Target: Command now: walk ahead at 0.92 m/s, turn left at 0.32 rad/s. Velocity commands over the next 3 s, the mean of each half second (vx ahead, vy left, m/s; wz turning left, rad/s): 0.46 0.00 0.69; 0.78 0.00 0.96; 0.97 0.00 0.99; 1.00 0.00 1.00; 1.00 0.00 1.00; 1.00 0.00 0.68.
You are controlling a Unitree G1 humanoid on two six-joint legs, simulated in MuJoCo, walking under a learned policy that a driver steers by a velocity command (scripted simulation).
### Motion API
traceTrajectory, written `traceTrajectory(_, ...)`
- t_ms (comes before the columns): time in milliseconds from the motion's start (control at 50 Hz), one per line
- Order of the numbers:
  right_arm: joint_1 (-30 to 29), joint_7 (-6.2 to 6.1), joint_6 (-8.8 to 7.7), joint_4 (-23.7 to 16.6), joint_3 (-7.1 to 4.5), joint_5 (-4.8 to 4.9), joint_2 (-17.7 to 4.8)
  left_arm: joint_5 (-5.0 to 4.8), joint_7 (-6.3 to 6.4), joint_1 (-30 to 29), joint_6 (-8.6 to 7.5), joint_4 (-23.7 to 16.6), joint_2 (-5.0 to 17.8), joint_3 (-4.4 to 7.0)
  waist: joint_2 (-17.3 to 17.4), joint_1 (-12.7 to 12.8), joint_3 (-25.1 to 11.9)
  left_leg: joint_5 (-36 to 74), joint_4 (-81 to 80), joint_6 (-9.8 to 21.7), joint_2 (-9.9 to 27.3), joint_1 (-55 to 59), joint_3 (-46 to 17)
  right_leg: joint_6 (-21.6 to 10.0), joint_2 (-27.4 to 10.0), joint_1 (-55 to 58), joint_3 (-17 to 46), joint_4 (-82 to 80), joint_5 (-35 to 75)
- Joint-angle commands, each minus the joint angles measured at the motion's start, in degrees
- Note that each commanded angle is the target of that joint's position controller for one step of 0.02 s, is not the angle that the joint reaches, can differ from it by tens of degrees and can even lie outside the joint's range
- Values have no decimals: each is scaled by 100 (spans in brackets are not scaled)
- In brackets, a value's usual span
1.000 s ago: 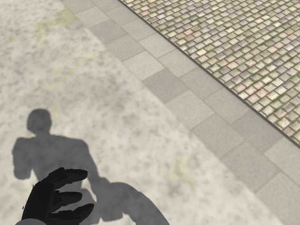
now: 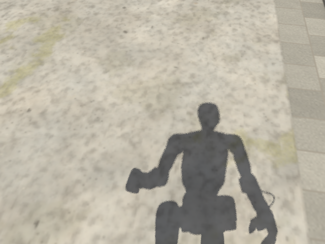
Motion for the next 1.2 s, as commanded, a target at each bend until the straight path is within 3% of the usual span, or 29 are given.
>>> traceTrajectory(20, -616, 23, -106, -678, 32, -11, -398, 49, -10, 1155, -60, 189, 471, 270, 264, 552, -475, 512, 1463, -9, 708, -3327, -153, -1050, -2024, 2882, 3247, -2224, -1258)
traceTrajectory(60, -524, 87, 114, -691, 73, -101, -136, 38, -7, 1162, -194, 448, 260, 140, 84, 186, 11, 247, 1104, -173, 826, -2785, -105, -881, -1881, 1800, 2014, -2302, 1482)
traceTrajectory(120, -877, 148, 298, -963, 71, -96, -22, -153, -91, 951, -393, 613, 385, 139, -384, -83, 287, 465, -126, -332, 821, -2856, 284, -520, -1535, 1497, 455, -2523, 4074)
traceTrajectory(140, -769, 71, 269, -1007, -14, 502, -106, -281, 26, -102, -465, 236, 381, 155, -1191, -225, 301, 798, -746, -438, 964, -2913, 216, -318, -1131, 1440, 0, -2537, 3776)
traceTrajectory(220, -1288, 296, 143, -1275, -69, 166, -60, -359, 391, 347, -413, 235, 957, 293, -630, 51, -418, 3142, -3158, -597, 435, -1310, 1080, -108, -823, 1555, -700, -1977, 3997)
traceTrajectory(260, -596, 368, 212, -1217, -264, 185, -381, -456, 460, 161, -260, 102, 1120, 360, -780, -283, -794, 2880, -3251, -446, 170, -675, 1167, 35, -949, 1945, -684, -1149, 4731)
traceTrajectory(300, 715, 298, 330, -945, -585, 188, -920, -516, 427, -222, -90, -105, 1033, 370, -552, -963, -1222, 2787, -3393, -46, 25, 688, 1015, 220, -928, 1619, -598, 826, 4532)
traceTrajectory(320, 847, 177, 380, -886, -616, 228, -952, -448, 330, -245, -63, -113, 638, 276, 374, -948, -836, 3306, -3942, 238, 287, 1051, 432, 505, -354, 875, -494, 2522, 762)
traceTrajectory(340, 177, 98, 362, -1204, -566, 90, -1140, -143, 189, 270, -63, -275, -62, 98, 2016, -110, -654, 6379, -3487, 993, 1094, 1360, -1345, 758, 595, -605, -189, 4791, -3046)
traceTrajectory(360, -312, 155, 235, -1705, -570, -235, -1504, -302, 99, 1253, -144, -487, 248, 35, 1815, 263, -2512, 4726, -4494, 2345, 2525, 2355, -4215, 744, 799, -1294, 1269, 5924, -2872)
traceTrajectory(380, -874, 193, 254, -2075, -602, -85, -1296, -337, 88, 786, -186, -488, 839, 132, 553, 88, -2499, 2454, -4968, 2106, 2360, 1991, -4299, 540, 418, -1297, 1529, 5497, -2270)
traceTrajectory(400, -1139, 180, 271, -2108, -508, 136, -952, -299, 145, 141, -149, -606, 941, 191, -268, 146, -1593, 1449, -5080, 1670, 1969, 1050, -3745, 488, 235, -1370, 1489, 4795, -1821)
traceTrajectory(420, -1078, 166, 260, -2060, -438, 302, -753, -212, 201, 49, -99, -594, 847, 197, -694, 279, -1476, 257, -5245, 1386, 1678, 494, -3511, 471, -8, -1106, 1534, 4201, -1532)
traceTrajectory(480, -1238, 10, 324, -2113, -460, 279, -735, -187, 146, -285, -27, -728, 765, 236, 27, 369, -732, -1130, -5696, 1055, 928, -690, -2915, 481, -127, -536, 1419, 2587, -1052)
traceTrajectory(560, -992, -185, 421, -2096, -504, 276, -773, -200, 112, -851, -149, -791, 323, 161, 127, 64, -636, -569, -5411, 925, 599, -969, -2479, 696, 76, -158, 1235, 910, -587)
traceTrajectory(580, -692, 5, 472, -1781, -530, -166, -1052, 163, 65, -442, 184, -612, 234, -2, 645, -6, -626, -242, -5284, 789, 462, -942, -2144, 715, -189, -101, 873, 958, -449)
traceTrajectory(660, -690, 330, 480, -1891, -498, -123, -873, -97, 95, -1003, 278, -895, 465, 79, 622, -265, -424, -985, -5221, 670, 464, -1391, -2756, 781, 7, 399, 911, 103, -306)
traceTrajectory(720, -1247, 320, 464, -2029, -493, -98, -902, -206, 143, -314, 125, -685, 568, 160, 322, 244, -430, -1337, -4596, 423, 442, -2125, -2883, 607, 93, 1915, 977, -832, -176)
traceTrajectory(740, -1370, 286, 425, -2056, -441, -88, -742, -185, 190, 240, 72, -520, 752, 245, 17, 557, -459, -1554, -3961, 214, 229, -2770, -2604, 528, -85, 2836, 1045, -1099, -336)
traceTrajectory(760, -1431, 237, 326, -2132, -324, -29, -351, -89, 267, 891, 8, -422, 1148, 363, -728, 876, -684, -1913, -2586, -63, -204, -3529, -1809, 350, -1071, 3724, 1926, -1511, -1335)
traceTrajectory(780, -1611, 215, 243, -2380, -176, 65, -1, 69, 309, 1185, -3, -495, 1648, 435, -1485, 946, -893, -1613, -1118, -255, -642, -4335, -721, 58, -2342, 4124, 3943, -2440, -3351)
traceTrajectory(800, -1544, 192, 248, -2444, -167, -3, -256, 97, 261, 767, -5, -479, 1651, 504, -1446, 604, -718, -696, -404, -268, -28, -4898, -466, -298, -2710, 3722, 5157, -2775, -4115)
traceTrajectory(820, -1720, 200, 307, -2345, -241, -123, -591, 17, 207, 581, 15, -536, 1183, 409, -794, 549, -424, -179, -22, -306, 328, -4877, -318, -235, -2492, 3372, 4486, -2563, -3807)
traceTrajectory(840, -1768, 290, 337, -2290, -267, -224, -640, -50, 174, 701, 18, -469, 958, 337, -490, 545, -309, 98, 46, -344, 411, -4727, -280, -72, -2071, 3117, 3484, -2435, -3079)
traceTrajectory(900, -1662, 523, 449, -2195, -190, -228, -408, -90, 145, 1207, -61, -138, 787, 266, -723, 506, -202, 752, 559, -404, 695, -4575, 18, 198, -1451, 2887, 1802, -2568, -1443)
traceTrajectory(1000, -2393, 568, 508, -2340, -69, -159, -306, -53, 32, 1773, -203, 245, 520, 199, -623, 594, 296, 1512, 373, -376, 789, -4748, 293, 305, -1312, 2713, 466, -2836, 239)
traceTrajectory(1100, -3427, 714, 489, -2569, 127, -156, -52, -18, 139, 2481, -229, 726, 579, 194, -598, 775, 705, 1262, -1287, -81, 735, -4441, 1347, 479, -1281, 3299, -550, -2893, 2663)
traceTrajectory(1160, -3058, 627, 504, -2423, 157, -145, -64, -55, 296, 2405, -163, 811, 949, 242, -886, 243, 204, 810, -2155, 319, 75, -2676, 1980, 576, -1408, 3320, -1058, -1903, 7106)
traceTrajectory(1200, -1341, 495, 505, -1919, -50, -128, -526, -50, 379, 2052, -30, 720, 1351, 335, -1110, -702, -638, 301, -2361, 638, -175, -815, 1641, 440, -1762, 3020, -913, 167, 8135)
Next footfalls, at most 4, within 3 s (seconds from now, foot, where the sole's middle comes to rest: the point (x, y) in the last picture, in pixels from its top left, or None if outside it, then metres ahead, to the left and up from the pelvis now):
0.32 left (142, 241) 0.47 0.09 -0.75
0.76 right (173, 194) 0.66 -0.04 -0.75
1.24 left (79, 172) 0.78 0.37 -0.75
1.62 right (16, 119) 1.09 0.73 -0.75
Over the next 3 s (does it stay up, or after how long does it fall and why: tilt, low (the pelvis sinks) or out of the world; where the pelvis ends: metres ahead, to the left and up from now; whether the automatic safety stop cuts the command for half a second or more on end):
stays up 0.38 1.65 0.01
